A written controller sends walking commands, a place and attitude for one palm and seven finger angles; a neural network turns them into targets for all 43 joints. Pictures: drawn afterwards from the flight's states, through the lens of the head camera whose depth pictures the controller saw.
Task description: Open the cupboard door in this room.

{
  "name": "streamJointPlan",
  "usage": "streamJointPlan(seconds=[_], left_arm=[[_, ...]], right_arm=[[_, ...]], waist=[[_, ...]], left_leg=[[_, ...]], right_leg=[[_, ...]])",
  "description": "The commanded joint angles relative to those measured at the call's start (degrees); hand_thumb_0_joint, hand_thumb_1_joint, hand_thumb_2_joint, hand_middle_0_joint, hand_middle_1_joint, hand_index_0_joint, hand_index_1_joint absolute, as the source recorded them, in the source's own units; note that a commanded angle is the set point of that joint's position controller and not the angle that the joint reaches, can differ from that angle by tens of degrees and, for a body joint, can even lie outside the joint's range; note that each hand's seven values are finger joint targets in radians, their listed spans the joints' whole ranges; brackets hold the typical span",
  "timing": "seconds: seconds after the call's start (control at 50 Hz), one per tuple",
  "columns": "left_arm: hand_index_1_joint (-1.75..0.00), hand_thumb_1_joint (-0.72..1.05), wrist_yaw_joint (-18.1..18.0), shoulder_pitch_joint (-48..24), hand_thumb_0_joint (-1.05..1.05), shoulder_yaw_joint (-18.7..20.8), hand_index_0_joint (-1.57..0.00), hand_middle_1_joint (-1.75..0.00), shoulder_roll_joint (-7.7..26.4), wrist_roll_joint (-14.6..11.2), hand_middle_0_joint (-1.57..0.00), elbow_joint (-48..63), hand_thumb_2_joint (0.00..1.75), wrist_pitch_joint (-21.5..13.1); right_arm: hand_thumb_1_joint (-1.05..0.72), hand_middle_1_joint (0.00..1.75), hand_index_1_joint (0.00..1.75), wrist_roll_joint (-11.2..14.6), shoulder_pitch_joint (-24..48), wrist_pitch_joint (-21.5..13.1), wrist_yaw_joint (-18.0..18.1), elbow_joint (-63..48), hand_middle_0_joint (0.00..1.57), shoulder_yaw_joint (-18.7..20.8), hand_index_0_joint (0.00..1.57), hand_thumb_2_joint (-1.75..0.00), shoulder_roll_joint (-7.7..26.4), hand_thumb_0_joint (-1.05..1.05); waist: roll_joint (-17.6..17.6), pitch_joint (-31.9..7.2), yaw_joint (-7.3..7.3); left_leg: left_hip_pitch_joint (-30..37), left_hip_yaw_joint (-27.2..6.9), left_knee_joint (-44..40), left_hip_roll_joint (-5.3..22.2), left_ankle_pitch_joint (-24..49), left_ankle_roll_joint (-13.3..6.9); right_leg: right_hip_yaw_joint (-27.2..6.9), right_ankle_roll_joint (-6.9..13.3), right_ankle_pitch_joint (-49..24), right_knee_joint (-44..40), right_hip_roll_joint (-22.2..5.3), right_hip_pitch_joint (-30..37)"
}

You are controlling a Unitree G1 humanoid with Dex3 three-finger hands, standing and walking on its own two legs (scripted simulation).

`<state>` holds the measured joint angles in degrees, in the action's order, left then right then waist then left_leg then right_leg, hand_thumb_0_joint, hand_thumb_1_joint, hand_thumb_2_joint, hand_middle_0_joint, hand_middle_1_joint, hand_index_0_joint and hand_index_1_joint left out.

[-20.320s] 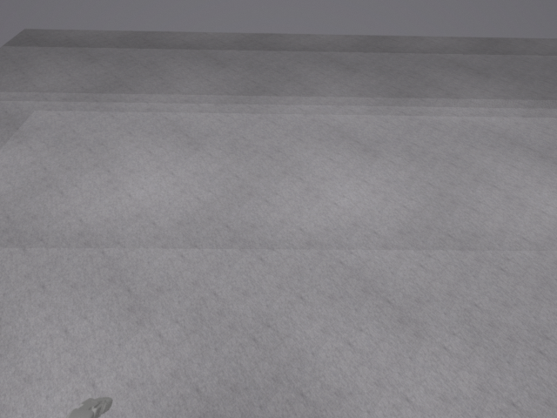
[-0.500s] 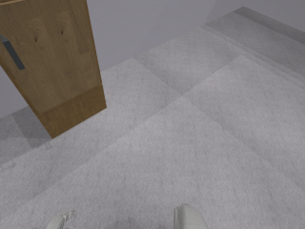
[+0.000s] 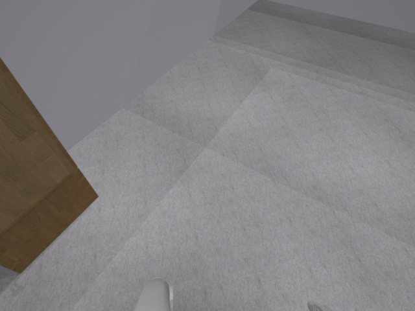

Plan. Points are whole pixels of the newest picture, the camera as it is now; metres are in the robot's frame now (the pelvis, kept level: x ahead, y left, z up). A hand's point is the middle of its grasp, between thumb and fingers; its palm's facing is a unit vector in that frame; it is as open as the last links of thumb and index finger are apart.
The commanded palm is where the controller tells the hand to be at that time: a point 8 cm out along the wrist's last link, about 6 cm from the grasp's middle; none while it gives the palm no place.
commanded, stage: turn to face it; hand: left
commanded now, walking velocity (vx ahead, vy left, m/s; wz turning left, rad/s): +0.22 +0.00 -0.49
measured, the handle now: out of the picture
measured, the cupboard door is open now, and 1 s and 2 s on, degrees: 0 0 0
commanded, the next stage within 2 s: take the last steps up to it in 1.94 s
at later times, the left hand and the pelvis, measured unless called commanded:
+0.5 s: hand (103, 301) +0.16 +0.25 -0.18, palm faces +0.07 -0.99 -0.15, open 7.4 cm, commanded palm none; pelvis +0.11 +0.07 +0.01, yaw +3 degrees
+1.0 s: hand out of the picture +0.12 +0.22 -0.14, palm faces +0.33 -0.90 -0.29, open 7.4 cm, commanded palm none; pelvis +0.09 +0.00 +0.00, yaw +21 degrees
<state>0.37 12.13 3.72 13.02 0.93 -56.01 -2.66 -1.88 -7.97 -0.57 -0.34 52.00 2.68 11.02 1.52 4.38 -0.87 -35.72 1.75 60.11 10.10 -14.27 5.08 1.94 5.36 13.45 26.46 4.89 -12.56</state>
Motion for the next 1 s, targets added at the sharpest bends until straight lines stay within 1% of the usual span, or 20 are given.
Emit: streamJointPlan(seconds=[0.0,0.08,0.14,0.16,0.18,0.2,0.22,0.26,0.32,0.4,0.58,0.66,0.7,0.72,0.74,0.76,0.78,0.84,0.86,0.98], left_arm=[[-0.3,0.9,-0.4,3.8,0.0,1.3,-0.2,-0.3,8.3,0.1,-0.2,2.8,0.9,-1.5],[-0.3,0.9,-0.7,5.7,0.0,1.5,-0.2,-0.3,9.8,0.1,-0.2,2.6,0.9,-0.8],[-0.3,0.9,-1.3,5.5,0.0,0.7,-0.2,-0.3,8.3,-0.3,-0.2,0.9,0.9,-0.6],[-0.3,0.9,-1.6,5.7,0.0,0.2,-0.2,-0.3,7.2,-0.5,-0.2,0.0,0.9,-0.8],[-0.3,0.9,-1.6,8.7,0.0,-0.5,-0.2,-0.3,4.8,-0.8,-0.2,-0.6,0.9,-0.8],[-0.3,0.9,-1.7,11.3,0.0,-1.4,-0.2,-0.3,3.0,-1.0,-0.2,-1.4,0.9,-0.9],[-0.3,0.9,-2.4,11.2,0.0,-1.8,-0.2,-0.3,3.3,-0.6,-0.2,-2.2,0.9,-0.4],[-0.3,0.9,-2.0,6.0,0.0,-1.8,-0.2,-0.3,4.0,-0.3,-0.2,-3.0,0.9,0.5],[-0.3,0.9,-1.5,5.0,0.0,-1.7,-0.2,-0.3,2.6,-0.2,-0.2,-3.3,0.9,2.1],[-0.3,0.9,-1.5,3.1,0.0,-0.4,-0.2,-0.3,3.0,0.1,-0.2,-1.8,0.9,3.3],[-0.3,0.9,-1.8,-6.4,0.0,0.5,-0.2,-0.3,2.3,-0.4,-0.2,4.3,0.9,3.8],[-0.3,0.9,-2.0,-5.1,0.0,0.5,-0.2,-0.3,2.7,-0.8,-0.2,5.2,0.9,3.8],[-0.3,0.9,-2.1,-1.3,0.0,0.9,-0.2,-0.3,3.5,-1.1,-0.2,4.6,0.9,3.7],[-0.3,0.9,-2.3,1.3,0.0,1.1,-0.2,-0.3,4.5,-1.1,-0.2,4.1,0.9,3.6],[-0.3,0.9,-2.7,2.6,0.0,1.8,-0.2,-0.3,8.0,-0.6,-0.2,4.2,0.9,3.2],[-0.3,0.9,-3.1,1.4,0.0,2.5,-0.2,-0.3,12.9,0.5,-0.2,5.5,0.9,2.9],[-0.3,0.9,-3.0,-2.5,0.0,1.9,-0.2,-0.3,12.7,0.0,-0.2,7.3,0.9,3.1],[-0.3,0.9,-2.6,-9.1,0.0,0.6,-0.2,-0.3,6.9,-0.3,-0.2,8.7,0.9,2.3],[-0.3,0.9,-2.7,-8.8,0.0,0.4,-0.2,-0.3,6.2,-0.2,-0.2,8.7,0.9,2.1],[-0.3,0.9,-2.3,-0.2,0.0,0.8,-0.2,-0.3,9.0,0.3,-0.2,7.0,0.9,2.0]], right_arm=[[-0.9,0.3,0.3,0.3,1.0,-0.7,-0.5,-3.8,0.2,0.9,0.2,-0.9,4.9,0.0],[-0.9,0.3,0.3,0.8,6.0,-1.4,-0.4,-5.9,0.2,0.5,0.2,-0.9,5.1,0.0],[-0.9,0.3,0.3,0.9,1.4,-2.0,0.1,-2.6,0.2,-0.1,0.2,-0.9,5.1,0.0],[-0.9,0.3,0.3,0.8,-4.2,-2.6,0.3,-0.1,0.2,0.0,0.2,-0.9,6.5,0.0],[-0.9,0.3,0.3,0.1,-10.2,-3.3,0.5,1.8,0.2,0.5,0.2,-0.9,10.8,0.0],[-0.9,0.3,0.3,0.4,-12.4,-2.6,0.4,2.8,0.2,0.8,0.2,-0.9,13.6,0.0],[-0.9,0.3,0.3,1.0,-10.2,-2.0,1.0,3.0,0.2,0.1,0.2,-0.9,12.5,0.0],[-0.9,0.3,0.3,1.0,-5.5,-1.4,1.6,2.9,0.2,-0.6,0.2,-0.9,9.4,0.0],[-0.9,0.3,0.3,1.0,-3.3,-1.1,1.5,2.9,0.2,-0.2,0.2,-0.9,9.4,0.0],[-0.9,0.3,0.3,1.1,-5.1,-0.3,1.2,3.0,0.2,0.9,0.2,-0.9,9.8,0.0],[-0.9,0.3,0.3,0.3,-10.3,1.0,1.1,2.6,0.2,3.4,0.2,-0.9,11.0,0.0],[-0.9,0.3,0.3,0.2,-9.4,1.7,1.0,1.4,0.2,4.2,0.2,-0.9,11.9,0.0],[-0.9,0.3,0.3,0.3,-7.8,2.1,0.7,0.3,0.2,4.6,0.2,-0.9,12.0,0.0],[-0.9,0.3,0.3,0.6,-6.8,2.3,0.5,-0.3,0.2,4.7,0.2,-0.9,11.4,0.0],[-0.9,0.3,0.3,1.0,-7.1,2.5,0.2,-1.0,0.2,4.5,0.2,-0.9,8.9,0.0],[-0.9,0.3,0.3,1.3,-7.2,2.4,0.0,-2.4,0.2,4.1,0.2,-0.9,6.0,0.0],[-0.9,0.3,0.3,0.4,-5.7,2.6,0.0,-2.8,0.2,4.5,0.2,-0.9,8.7,0.0],[-0.9,0.3,0.3,0.3,-7.9,4.3,-0.9,-0.1,0.2,4.3,0.2,-0.9,7.2,0.0],[-0.9,0.3,0.3,0.5,-8.7,4.4,-1.1,-0.1,0.2,4.1,0.2,-0.9,6.8,0.0],[-0.9,0.3,0.3,0.6,-0.9,4.6,-1.2,-2.4,0.2,3.2,0.2,-0.9,7.3,0.0]], waist=[[-8.4,-3.0,1.99],[-8.5,-3.5,3.42],[-8.5,-6.8,1.23],[-4.5,-9.7,-0.85],[5.2,-15.3,-2.02],[13.7,-16.6,-1.45],[12.3,-15.8,-0.73],[8.7,-5.8,0.29],[5.6,-4.4,1.59],[5.3,-5.6,1.35],[7.0,-7.5,-1.36],[8.2,-9.1,-0.73],[7.5,-10.2,0.94],[6.2,-10.4,2.24],[-1.2,-10.0,2.59],[-15.3,-7.7,2.91],[-12.8,-5.1,1.94],[-9.0,0.0,-2.52],[-9.3,-0.4,-2.83],[-11.7,-2.3,1.4]], left_leg=[[1.9,0.5,-8.5,-2.1,1.3,-0.1],[6.7,1.3,-18.6,-5.3,-1.5,-1.0],[18.7,2.8,-30.6,-7.9,4.6,-2.2],[27.6,1.0,-36.5,-6.5,12.6,-3.0],[41.3,-8.9,-34.8,3.8,32.4,-7.3],[46.0,-16.8,-35.1,14.1,49.1,-13.8],[41.2,-17.9,-38.0,14.2,45.2,-15.4],[29.7,-17.2,-41.2,10.0,37.2,-16.5],[24.3,-13.6,-43.9,5.4,26.2,-14.9],[22.8,-15.2,-46.2,3.0,13.8,-13.8],[24.5,-24.1,-43.1,2.6,14.2,-15.7],[22.3,-27.4,-41.9,1.2,13.6,-15.1],[18.8,-26.8,-41.3,-1.5,10.3,-12.7],[14.2,-25.1,-40.1,-3.6,5.4,-10.2],[5.0,-20.4,-33.4,-7.4,-2.6,-6.9],[-4.5,-7.7,-19.1,-15.0,-12.7,-2.6],[-1.6,-5.9,-7.0,-12.8,-16.4,-2.9],[1.1,-4.3,8.5,-9.3,-7.8,-1.9],[1.1,-3.4,9.5,-8.8,-6.6,-1.5],[1.6,-0.7,3.4,-7.5,-8.3,0.3]], right_leg=[[-14.9,5.9,-16.5,-10.0,-15.4,1.5],[-17.0,5.5,-23.3,-7.1,-16.4,5.8],[-12.4,2.0,-31.4,-1.4,-13.8,7.6],[-10.6,-0.2,-29.6,5.2,-12.0,5.9],[-5.9,-3.2,-14.0,16.0,-7.3,-3.5],[-0.6,-5.3,19.9,26.6,-4.1,-11.3],[-3.4,-6.6,23.4,29.8,-5.8,-11.4],[-3.0,-7.6,19.3,30.4,-9.0,-12.2],[-1.4,-8.5,13.4,29.2,-8.9,-9.8],[-1.4,-9.2,8.4,33.0,-8.8,-12.9],[-2.4,-9.5,11.8,24.4,-6.8,-13.5],[-2.6,-8.5,12.0,14.9,-4.8,-7.2],[-1.4,-7.9,7.1,4.7,-4.0,0.8],[-1.0,-7.3,2.5,-3.6,-4.9,7.7],[-7.9,-4.8,5.7,-10.4,-12.9,15.5],[-22.8,1.2,10.4,-15.8,-28.6,16.2],[-21.4,4.2,6.8,-15.7,-33.4,4.8],[-6.8,1.1,-6.5,-11.0,-23.2,-2.5],[-4.1,0.6,-12.1,-9.6,-22.5,-1.5],[-1.0,1.6,-19.4,-7.0,-24.0,6.2]])
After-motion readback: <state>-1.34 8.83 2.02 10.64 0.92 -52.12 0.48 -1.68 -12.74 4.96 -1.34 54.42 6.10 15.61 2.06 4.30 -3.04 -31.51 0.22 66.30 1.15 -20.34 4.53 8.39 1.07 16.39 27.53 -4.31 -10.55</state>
